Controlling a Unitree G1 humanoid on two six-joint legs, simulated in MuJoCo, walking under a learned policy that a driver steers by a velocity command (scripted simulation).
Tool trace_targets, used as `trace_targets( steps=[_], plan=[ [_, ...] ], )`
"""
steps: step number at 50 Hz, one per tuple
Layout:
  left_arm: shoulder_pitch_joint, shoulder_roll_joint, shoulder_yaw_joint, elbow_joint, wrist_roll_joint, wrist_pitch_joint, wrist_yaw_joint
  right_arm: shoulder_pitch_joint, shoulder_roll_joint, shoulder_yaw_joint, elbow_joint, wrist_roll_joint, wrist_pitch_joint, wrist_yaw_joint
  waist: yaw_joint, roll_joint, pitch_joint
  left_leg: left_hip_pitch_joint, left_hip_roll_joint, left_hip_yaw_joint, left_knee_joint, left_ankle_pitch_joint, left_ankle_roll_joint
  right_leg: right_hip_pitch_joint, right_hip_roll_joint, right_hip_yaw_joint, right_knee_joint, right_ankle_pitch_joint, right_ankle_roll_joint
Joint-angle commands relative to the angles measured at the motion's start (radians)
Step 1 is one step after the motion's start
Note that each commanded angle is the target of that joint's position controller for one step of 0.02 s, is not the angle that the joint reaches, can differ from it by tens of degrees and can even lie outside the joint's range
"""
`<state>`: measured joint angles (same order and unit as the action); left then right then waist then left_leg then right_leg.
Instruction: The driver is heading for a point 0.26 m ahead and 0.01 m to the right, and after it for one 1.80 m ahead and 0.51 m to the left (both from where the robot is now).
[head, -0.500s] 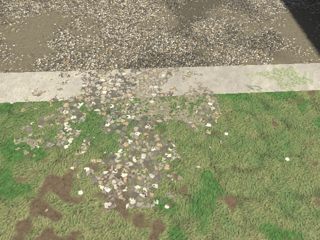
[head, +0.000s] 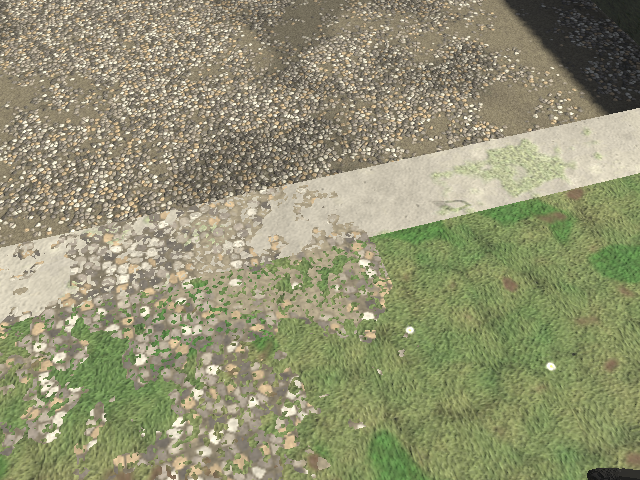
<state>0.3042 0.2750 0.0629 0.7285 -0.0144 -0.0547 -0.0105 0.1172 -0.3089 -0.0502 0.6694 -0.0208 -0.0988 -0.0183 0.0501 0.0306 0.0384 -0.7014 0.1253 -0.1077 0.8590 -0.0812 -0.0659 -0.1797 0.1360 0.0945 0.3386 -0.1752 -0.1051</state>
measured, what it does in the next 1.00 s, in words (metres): walks ahead, turning left: left foot, then right foot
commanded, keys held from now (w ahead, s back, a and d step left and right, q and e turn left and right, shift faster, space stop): w+e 0.04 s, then e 0.08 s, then q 0.88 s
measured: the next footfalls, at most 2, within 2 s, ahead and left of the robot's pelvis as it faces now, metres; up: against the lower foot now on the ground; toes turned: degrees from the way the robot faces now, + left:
left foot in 0.18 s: +0.31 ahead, +0.14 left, +0.00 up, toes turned -9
right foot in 0.58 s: +0.27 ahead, -0.09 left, +0.00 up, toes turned +6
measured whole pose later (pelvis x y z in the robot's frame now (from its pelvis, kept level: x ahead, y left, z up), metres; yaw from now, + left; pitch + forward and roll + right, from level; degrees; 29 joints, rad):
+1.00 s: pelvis +0.20 +0.05 -0.01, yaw +16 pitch +1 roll -1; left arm 0.17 0.30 0.08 0.70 -0.02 0.02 0.03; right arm 0.16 -0.30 -0.07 0.61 0.02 0.06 0.02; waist 0.02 -0.01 0.05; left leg -0.29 0.01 0.03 0.56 -0.26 -0.02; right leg -0.26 -0.11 -0.14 0.55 -0.29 0.03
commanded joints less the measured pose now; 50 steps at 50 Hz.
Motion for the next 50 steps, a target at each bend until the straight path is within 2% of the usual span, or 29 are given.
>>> trace_targets(
  steps=[1, 4, 7, 8, 9, 10, 11, 12, 13, 14, 15, 16, 18, 21, 25, 28, 29, 30, 31, 32, 34, 35, 37, 40, 42, 45, 48, 49, 50],
  plan=[
    [-0.013, 0.174, 0.046, -0.063, -0.011, -0.008, 0.017, -0.08, -0.031, 0.0, -0.073, 0.006, -0.014, 0.007, 0.012, -0.085, -0.025, 0.16, -0.077, 0.059, -0.211, 0.174, -0.014, -0.129, -0.192, 0.158, -0.106, 0.105, -0.127],
    [0.039, 0.177, 0.049, -0.04, -0.016, 0.01, 0.025, -0.143, -0.059, -0.008, -0.096, 0.015, -0.027, 0.023, 0.03, -0.106, -0.027, 0.192, -0.12, 0.043, -0.321, 0.171, -0.004, -0.055, -0.209, 0.218, -0.012, 0.179, -0.107],
    [0.034, 0.163, 0.048, -0.043, -0.006, 0.035, 0.039, -0.08, -0.099, -0.028, -0.082, 0.012, -0.037, 0.036, -0.009, -0.152, -0.085, 0.252, -0.142, 0.034, -0.383, 0.096, 0.04, 0.069, -0.233, 0.286, 0.145, 0.299, -0.06],
    [0.009, 0.143, 0.042, -0.051, -0.003, 0.036, 0.042, -0.011, -0.101, -0.031, -0.06, 0.004, -0.042, 0.036, -0.046, -0.156, -0.118, 0.339, -0.135, 0.056, -0.431, 0.164, 0.07, 0.08, -0.215, 0.265, 0.218, 0.36, -0.033],
    [0.014, 0.099, 0.025, -0.058, 0.004, 0.031, 0.04, 0.06, -0.124, -0.035, -0.052, -0.016, -0.049, 0.033, -0.078, -0.129, -0.192, 0.502, -0.069, 0.033, -0.447, 0.336, 0.117, 0.051, -0.165, 0.222, 0.352, 0.36, 0.008],
    [0.112, 0.032, 0.001, -0.064, 0.027, 0.023, 0.037, 0.144, -0.177, -0.039, -0.05, -0.042, -0.05, 0.031, -0.06, 0.065, -0.345, 0.824, 0.144, -0.177, -0.34, 0.74, 0.23, -0.138, -0.079, 0.162, 0.628, -0.046, 0.064],
    [0.284, 0.048, -0.007, -0.018, 0.003, 0.02, 0.028, 0.217, -0.156, -0.043, 0.013, -0.017, -0.029, 0.041, -0.034, 0.307, -0.472, 1.009, 0.321, -0.513, -0.374, 0.662, 0.42, -0.339, -0.001, 0.1, 0.886, -0.525, 0.123],
    [0.257, 0.138, 0.01, -0.002, -0.002, 0.029, 0.026, 0.185, -0.104, -0.029, -0.01, 0.016, -0.013, 0.048, -0.052, 0.161, -0.422, 0.926, 0.281, -0.551, -0.437, 0.379, 0.397, -0.385, -0.062, 0.132, 0.958, -0.488, 0.141],
    [0.112, 0.167, 0.019, -0.029, -0.002, 0.043, 0.029, 0.111, -0.07, -0.015, -0.027, 0.022, 0.0, 0.047, -0.07, 0.079, -0.288, 0.819, 0.219, -0.435, -0.456, 0.258, 0.347, -0.426, -0.103, 0.078, 0.978, -0.417, 0.159],
    [0.026, 0.163, 0.02, -0.048, 0.011, 0.056, 0.034, 0.043, -0.051, -0.001, -0.035, 0.016, 0.011, 0.049, -0.062, 0.026, -0.193, 0.686, 0.162, -0.356, -0.485, 0.227, 0.316, -0.426, -0.132, 0.04, 0.917, -0.374, 0.167],
    [-0.022, 0.154, 0.022, -0.069, 0.025, 0.064, 0.04, 0.001, -0.052, 0.0, -0.038, 0.019, 0.02, 0.047, -0.046, 0.027, -0.134, 0.583, 0.124, -0.312, -0.504, 0.208, 0.296, -0.402, -0.16, 0.029, 0.821, -0.336, 0.169],
    [-0.022, 0.121, 0.015, -0.073, 0.024, 0.069, 0.04, -0.013, -0.07, -0.007, -0.034, 0.015, 0.031, 0.044, -0.024, 0.059, -0.101, 0.497, 0.072, -0.254, -0.523, 0.22, 0.268, -0.332, -0.165, 0.005, 0.701, -0.325, 0.169],
    [-0.001, 0.076, 0.004, -0.065, 0.02, 0.067, 0.05, -0.003, -0.118, -0.028, -0.031, 0.007, 0.046, 0.038, -0.019, 0.117, -0.116, 0.448, 0.029, -0.199, -0.527, 0.34, 0.277, -0.231, -0.122, -0.047, 0.566, -0.335, 0.18],
    [-0.015, 0.086, 0.006, -0.061, 0.017, 0.072, 0.058, 0.018, -0.146, -0.046, -0.033, 0.025, 0.065, 0.025, -0.031, 0.116, -0.186, 0.473, 0.047, -0.239, -0.534, 0.245, 0.297, -0.17, -0.107, -0.031, 0.461, -0.229, 0.178],
    [-0.091, 0.089, 0.01, -0.087, 0.016, 0.071, 0.05, 0.012, -0.142, -0.053, -0.04, 0.037, 0.095, 0.009, -0.045, 0.119, -0.136, 0.412, 0.029, -0.306, -0.558, -0.055, 0.277, -0.141, -0.096, -0.014, 0.344, -0.16, 0.156],
    [-0.059, 0.088, 0.018, -0.08, 0.016, 0.045, 0.037, 0.005, -0.127, -0.053, -0.044, 0.047, 0.116, -0.005, -0.01, 0.111, -0.121, 0.359, -0.02, -0.318, -0.499, -0.109, 0.223, -0.011, -0.097, -0.036, 0.108, -0.023, 0.118],
    [-0.036, 0.134, 0.031, -0.083, 0.025, 0.04, 0.039, 0.031, -0.098, -0.045, -0.044, 0.045, 0.118, -0.008, -0.009, 0.058, -0.134, 0.292, -0.061, -0.284, -0.426, -0.198, 0.173, 0.081, -0.199, 0.033, 0.045, -0.002, 0.079],
    [-0.049, 0.228, 0.053, -0.091, 0.05, 0.047, 0.045, 0.047, -0.049, -0.033, -0.067, 0.041, 0.114, -0.007, -0.045, -0.184, -0.114, 0.134, -0.192, -0.116, -0.228, -0.394, 0.105, 0.117, -0.402, 0.255, -0.022, 0.042, -0.034],
    [-0.073, 0.215, 0.053, -0.099, 0.074, 0.045, 0.04, 0.051, -0.098, -0.049, -0.074, 0.035, 0.105, -0.008, -0.035, -0.292, -0.103, 0.095, -0.226, -0.01, 0.025, -0.535, 0.059, 0.036, -0.536, 0.401, -0.071, 0.152, -0.155],
    [-0.12, 0.162, 0.035, -0.119, 0.068, 0.038, 0.043, 0.085, -0.151, -0.071, -0.053, 0.032, 0.104, -0.006, -0.054, -0.211, -0.097, 0.1, -0.187, -0.035, 0.185, -0.503, 0.034, 0.019, -0.52, 0.35, -0.057, 0.204, -0.169],
    [-0.206, 0.112, 0.022, -0.134, 0.034, 0.032, 0.047, 0.145, -0.142, -0.08, -0.007, 0.037, 0.129, -0.013, -0.086, -0.144, -0.075, 0.076, -0.169, -0.019, 0.3, -0.4, -0.003, 0.037, -0.415, 0.178, -0.015, 0.246, -0.095],
    [-0.209, 0.107, 0.018, -0.132, 0.026, 0.032, 0.048, 0.144, -0.124, -0.075, -0.007, 0.036, 0.139, -0.014, -0.078, -0.145, -0.067, 0.06, -0.163, -0.012, 0.342, -0.368, -0.02, 0.046, -0.404, 0.134, -0.004, 0.314, -0.094],
    [-0.185, 0.113, 0.02, -0.122, 0.03, 0.042, 0.053, 0.103, -0.091, -0.063, -0.035, 0.045, 0.145, -0.008, -0.057, -0.157, -0.062, 0.059, -0.149, 0.037, 0.304, -0.321, -0.045, 0.062, -0.376, 0.054, -0.005, 0.369, -0.103],
    [-0.137, 0.14, 0.034, -0.105, 0.032, 0.059, 0.062, 0.03, -0.064, -0.046, -0.083, 0.047, 0.144, 0.005, -0.013, -0.182, -0.09, 0.081, -0.111, 0.07, 0.148, -0.308, -0.059, 0.141, -0.4, 0.022, 0.004, 0.377, -0.121],
    [-0.142, 0.17, 0.046, -0.103, 0.028, 0.066, 0.059, 0.014, -0.054, -0.037, -0.103, 0.043, 0.144, 0.018, -0.005, -0.195, -0.104, 0.164, -0.095, 0.101, 0.045, -0.32, -0.047, 0.122, -0.417, -0.007, 0.006, 0.384, -0.126],
    [-0.144, 0.197, 0.058, -0.094, 0.015, 0.067, 0.047, 0.02, -0.077, -0.043, -0.118, 0.043, 0.149, 0.03, -0.007, -0.211, -0.113, 0.261, -0.103, 0.148, -0.08, -0.315, -0.018, 0.101, -0.442, -0.03, 0.022, 0.398, -0.123],
    [-0.166, 0.204, 0.063, -0.084, -0.013, 0.062, 0.04, 0.071, -0.081, -0.052, -0.113, 0.043, 0.157, 0.041, -0.05, -0.204, -0.111, 0.381, -0.122, 0.181, -0.306, -0.191, 0.044, 0.076, -0.444, -0.065, 0.097, 0.364, -0.073],
    [-0.149, 0.185, 0.059, -0.071, -0.02, 0.058, 0.039, 0.108, -0.092, -0.06, -0.1, 0.04, 0.157, 0.038, -0.067, -0.178, -0.118, 0.477, -0.144, 0.178, -0.416, -0.092, 0.077, 0.029, -0.416, -0.104, 0.162, 0.295, -0.024],
    [-0.094, 0.145, 0.05, -0.051, -0.003, 0.053, 0.034, 0.145, -0.148, -0.08, -0.096, 0.039, 0.155, 0.027, -0.066, -0.046, -0.14, 0.637, -0.087, 0.062, -0.479, 0.125, 0.122, -0.103, -0.358, -0.186, 0.315, 0.126, 0.06]
  ],
)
